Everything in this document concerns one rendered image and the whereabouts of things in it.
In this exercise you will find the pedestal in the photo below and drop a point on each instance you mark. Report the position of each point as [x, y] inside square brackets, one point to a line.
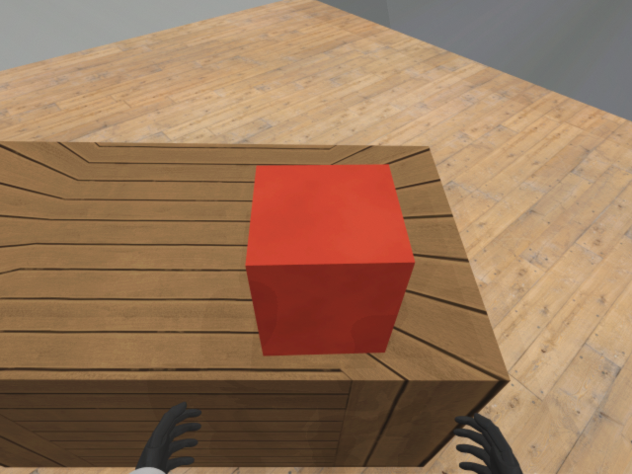
[124, 292]

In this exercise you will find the right robot hand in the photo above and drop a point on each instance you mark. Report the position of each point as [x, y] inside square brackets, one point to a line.
[497, 454]

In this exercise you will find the carton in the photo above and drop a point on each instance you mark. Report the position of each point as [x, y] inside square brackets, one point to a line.
[328, 258]

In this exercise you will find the left robot hand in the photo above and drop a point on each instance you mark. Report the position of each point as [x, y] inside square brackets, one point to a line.
[160, 446]

